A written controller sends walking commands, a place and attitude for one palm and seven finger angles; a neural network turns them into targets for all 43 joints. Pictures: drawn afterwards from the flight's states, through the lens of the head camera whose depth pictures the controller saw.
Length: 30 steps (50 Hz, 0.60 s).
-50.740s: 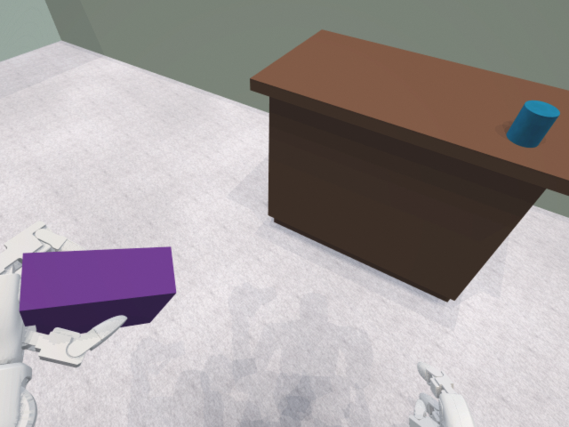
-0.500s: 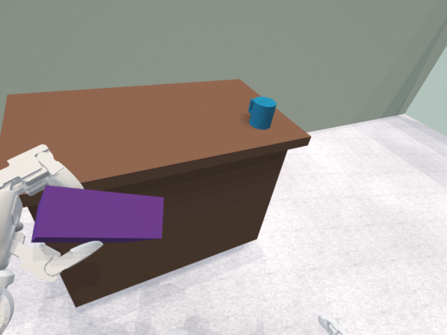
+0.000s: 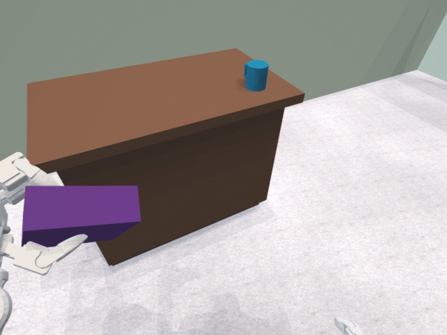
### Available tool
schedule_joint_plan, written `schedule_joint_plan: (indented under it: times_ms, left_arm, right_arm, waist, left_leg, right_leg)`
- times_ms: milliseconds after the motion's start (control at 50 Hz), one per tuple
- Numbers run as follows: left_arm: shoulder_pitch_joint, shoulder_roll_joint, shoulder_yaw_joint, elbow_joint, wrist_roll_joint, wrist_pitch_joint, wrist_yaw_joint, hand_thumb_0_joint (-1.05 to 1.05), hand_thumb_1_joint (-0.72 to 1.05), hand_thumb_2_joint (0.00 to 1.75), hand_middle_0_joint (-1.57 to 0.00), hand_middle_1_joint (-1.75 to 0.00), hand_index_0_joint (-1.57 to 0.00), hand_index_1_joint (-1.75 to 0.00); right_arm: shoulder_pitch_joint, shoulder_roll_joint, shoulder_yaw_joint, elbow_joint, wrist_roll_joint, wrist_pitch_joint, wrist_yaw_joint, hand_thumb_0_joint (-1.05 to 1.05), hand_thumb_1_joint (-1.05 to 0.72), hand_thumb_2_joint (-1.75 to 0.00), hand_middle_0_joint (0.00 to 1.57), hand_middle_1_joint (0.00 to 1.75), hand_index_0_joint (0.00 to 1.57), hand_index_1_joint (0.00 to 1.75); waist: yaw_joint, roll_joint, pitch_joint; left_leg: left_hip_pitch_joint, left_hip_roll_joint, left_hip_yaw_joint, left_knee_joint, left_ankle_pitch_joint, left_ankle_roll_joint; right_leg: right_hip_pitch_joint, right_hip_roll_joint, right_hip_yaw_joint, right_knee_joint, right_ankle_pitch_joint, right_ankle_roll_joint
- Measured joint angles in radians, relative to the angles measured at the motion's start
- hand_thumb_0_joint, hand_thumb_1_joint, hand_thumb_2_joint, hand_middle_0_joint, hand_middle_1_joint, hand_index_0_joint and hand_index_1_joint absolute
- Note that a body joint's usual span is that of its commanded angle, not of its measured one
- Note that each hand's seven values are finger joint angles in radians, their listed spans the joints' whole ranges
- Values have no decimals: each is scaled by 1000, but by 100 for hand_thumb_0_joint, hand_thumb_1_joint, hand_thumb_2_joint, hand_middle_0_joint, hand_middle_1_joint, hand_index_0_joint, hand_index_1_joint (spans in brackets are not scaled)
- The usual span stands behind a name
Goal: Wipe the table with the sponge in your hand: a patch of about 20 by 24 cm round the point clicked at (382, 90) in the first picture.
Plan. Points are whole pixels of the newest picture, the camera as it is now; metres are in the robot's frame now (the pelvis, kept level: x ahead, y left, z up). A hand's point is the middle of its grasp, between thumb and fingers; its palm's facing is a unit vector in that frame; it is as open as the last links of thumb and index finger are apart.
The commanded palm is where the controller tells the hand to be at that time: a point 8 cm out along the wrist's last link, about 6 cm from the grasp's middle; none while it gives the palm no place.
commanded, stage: stop stepping back and stand still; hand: left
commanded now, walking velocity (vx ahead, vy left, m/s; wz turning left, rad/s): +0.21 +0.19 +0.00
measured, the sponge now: (94, 217) +0.24 +0.20 +0.16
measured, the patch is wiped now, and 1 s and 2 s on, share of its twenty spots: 1.00 1.00 1.00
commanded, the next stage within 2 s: stand and wait in 1.16 s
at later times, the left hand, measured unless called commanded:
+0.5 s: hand (41, 244) +0.18 +0.24 +0.19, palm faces +0.42 -0.84 -0.33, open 9.5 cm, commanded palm +0.13 +0.28 +0.22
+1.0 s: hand (25, 215) +0.21 +0.28 +0.19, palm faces +0.41 -0.84 -0.37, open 9.5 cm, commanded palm +0.16 +0.32 +0.22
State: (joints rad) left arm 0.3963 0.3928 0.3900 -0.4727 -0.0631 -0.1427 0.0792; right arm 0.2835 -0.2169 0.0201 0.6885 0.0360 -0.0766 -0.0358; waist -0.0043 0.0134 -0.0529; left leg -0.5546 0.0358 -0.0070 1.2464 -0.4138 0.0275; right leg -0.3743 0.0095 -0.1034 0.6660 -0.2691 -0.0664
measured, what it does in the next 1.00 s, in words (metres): steps on the spot: left foot, then left foot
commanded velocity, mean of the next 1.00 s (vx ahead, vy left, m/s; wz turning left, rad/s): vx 0.04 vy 0.01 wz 0.00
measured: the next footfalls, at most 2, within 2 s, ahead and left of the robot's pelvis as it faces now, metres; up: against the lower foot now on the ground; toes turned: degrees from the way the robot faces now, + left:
left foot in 0.16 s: +0.04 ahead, +0.15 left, +0.00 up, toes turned +2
left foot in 0.58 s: +0.05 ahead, +0.15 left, +0.00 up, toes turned +4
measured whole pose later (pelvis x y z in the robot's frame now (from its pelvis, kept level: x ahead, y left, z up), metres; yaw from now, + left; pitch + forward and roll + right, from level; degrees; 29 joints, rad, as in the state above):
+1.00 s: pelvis +0.01 +0.03 +0.02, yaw +2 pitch -1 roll -1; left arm 0.48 0.37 0.34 -0.57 -0.05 -0.14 0.15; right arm 0.16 -0.20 0.01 0.59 0.02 -0.10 -0.06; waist 0.01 -0.03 0.04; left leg -0.23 0.03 0.03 0.54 -0.29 0.00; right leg -0.25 -0.02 -0.05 0.50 -0.23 0.01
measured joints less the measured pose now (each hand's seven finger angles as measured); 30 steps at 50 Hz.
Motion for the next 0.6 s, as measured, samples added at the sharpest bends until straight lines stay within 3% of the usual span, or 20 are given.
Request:
schedule_joint_plan:
  times_ms: [40, 120, 160, 200, 260, 320, 340, 380, 440, 480, 540, 580, 600]
  left_arm:
    - [37, -25, 1, -16, -4, 0, 7, -1, -51, 106, -82, -142, -83, -142]
    - [88, -50, -46, -65, -1, 4, 32, -1, -51, 106, -82, -143, -83, -142]
    - [92, -45, -70, -91, 1, 2, 45, -1, -51, 106, -82, -143, -83, -142]
    - [78, -20, -68, -87, 8, 5, 58, -1, -51, 106, -82, -142, -83, -142]
    - [65, 5, -48, -39, 18, 14, 64, -1, -51, 106, -82, -142, -83, -142]
    - [54, 11, -28, 3, 16, 23, 66, -1, -51, 106, -82, -142, -83, -142]
    - [46, 20, -21, 4, 15, 23, 65, -1, -51, 106, -82, -143, -83, -142]
    - [17, 5, -27, 10, 16, 18, 52, -1, -51, 106, -82, -143, -83, -142]
    - [21, -47, -51, 9, 12, 17, 32, -1, -51, 106, -82, -143, -83, -142]
    - [54, -63, -57, -24, 10, 19, 31, -1, -51, 106, -82, -143, -83, -142]
    - [91, -54, -66, -92, 12, 10, 47, -1, -51, 106, -82, -143, -83, -142]
    - [96, -45, -72, -124, 10, -3, 62, -1, -51, 107, -82, -143, -83, -142]
    - [87, -36, -71, -126, 9, -7, 68, -1, -51, 107, -82, -143, -83, -142]
  right_arm:
    - [-5, -7, -7, -10, -2, -2, -5, 1, -90, -90, 20, 30, 21, 30]
    - [-16, -28, -15, -48, -7, -38, -38, 1, -90, -90, 20, 30, 20, 30]
    - [-25, -47, -21, -77, -14, -60, -55, 1, -90, -90, 20, 30, 20, 30]
    - [-47, -36, -27, -85, -13, -68, -67, 1, -90, -90, 20, 30, 20, 30]
    - [-37, -5, -24, -93, -4, -79, -54, 1, -90, -90, 20, 30, 20, 30]
    - [-4, 6, -11, -105, -6, -79, -39, 1, -90, -90, 20, 30, 20, 30]
    - [5, 8, -7, -111, -9, -73, -35, 1, -90, -90, 20, 30, 20, 30]
    - [-7, 4, -7, -82, -11, -48, -25, 1, -90, -90, 20, 30, 20, 30]
    - [-25, 6, -4, -15, -14, -17, -10, 1, -90, -90, 20, 30, 20, 30]
    - [-23, 14, -1, -12, -17, -10, -10, 1, -90, -90, 20, 30, 20, 30]
    - [-20, 16, 4, -36, -25, -24, -28, 1, -90, -90, 20, 30, 20, 30]
    - [-20, -3, -1, -59, -30, -39, -43, 1, -90, -90, 20, 30, 21, 30]
    - [-30, -4, -7, -60, -30, -43, -49, 1, -90, -90, 20, 30, 20, 30]
  waist:
    - [-2, -29, -15]
    - [-3, -65, -26]
    - [-15, -47, -24]
    - [-22, -59, 0]
    - [-27, -57, -11]
    - [-34, -16, -22]
    - [-33, -10, -17]
    - [-17, 6, 16]
    - [9, -3, 35]
    - [17, -29, 38]
    - [12, -57, 48]
    - [2, -31, 47]
    - [-1, -26, 56]
  left_leg:
    - [8, 9, 31, -71, 30, 9]
    - [155, 23, 79, -426, 11, 26]
    - [238, 24, 57, -608, -15, 38]
    - [242, 17, 59, -609, 82, 1]
    - [267, 12, 66, -628, 113, -30]
    - [263, 21, 41, -614, 97, -37]
    - [235, 23, 31, -558, 41, -26]
    - [152, 14, -11, -337, -23, -16]
    - [74, -5, -16, -145, 18, -11]
    - [83, 0, 14, -205, 38, -5]
    - [178, 11, 42, -463, 49, 8]
    - [247, 22, 16, -634, 57, 13]
    - [248, 22, 12, -645, 116, -7]
  right_leg:
    - [-5, -14, 9, -36, 20, -6]
    - [-27, -49, 0, -55, 4, 2]
    - [-54, -46, -15, -7, -54, 10]
    - [-83, -41, 14, 112, -166, 34]
    - [-103, -26, 33, 255, -203, 52]
    - [-9, -18, 21, 89, -168, 52]
    - [28, -15, 22, 4, -119, 41]
    - [27, -10, -4, -3, 18, 18]
    - [48, -7, -11, -35, 13, 4]
    - [57, -16, 0, -74, 26, 5]
    - [57, -32, 5, -93, 36, 12]
    - [40, -24, -9, -69, 22, 23]
    - [36, -25, -8, -51, 10, 30]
